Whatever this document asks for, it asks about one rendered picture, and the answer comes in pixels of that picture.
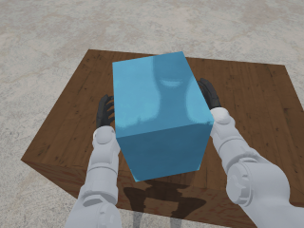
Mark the robot left upper arm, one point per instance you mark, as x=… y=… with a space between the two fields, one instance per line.
x=101 y=215

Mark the left robot forearm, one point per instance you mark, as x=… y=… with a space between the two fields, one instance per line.
x=102 y=172

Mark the carton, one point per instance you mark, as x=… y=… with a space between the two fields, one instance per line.
x=162 y=121

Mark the right robot forearm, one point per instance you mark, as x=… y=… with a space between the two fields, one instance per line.
x=230 y=145

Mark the robot left hand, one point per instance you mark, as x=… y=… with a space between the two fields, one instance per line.
x=102 y=113

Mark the pedestal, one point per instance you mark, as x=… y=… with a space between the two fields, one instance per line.
x=260 y=98

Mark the robot right upper arm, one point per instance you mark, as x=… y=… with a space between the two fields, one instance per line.
x=262 y=191

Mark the robot right hand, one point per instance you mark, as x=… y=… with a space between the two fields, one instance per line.
x=209 y=94

